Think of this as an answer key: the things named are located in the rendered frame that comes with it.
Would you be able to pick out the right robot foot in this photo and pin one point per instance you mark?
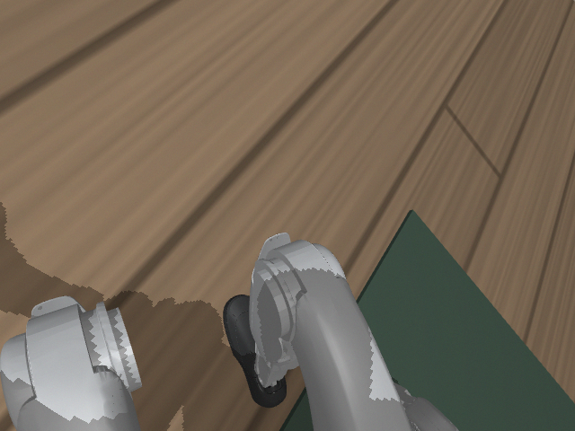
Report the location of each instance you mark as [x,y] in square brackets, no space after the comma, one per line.
[237,326]

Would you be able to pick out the right robot hand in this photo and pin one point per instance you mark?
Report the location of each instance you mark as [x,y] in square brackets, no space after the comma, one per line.
[422,415]

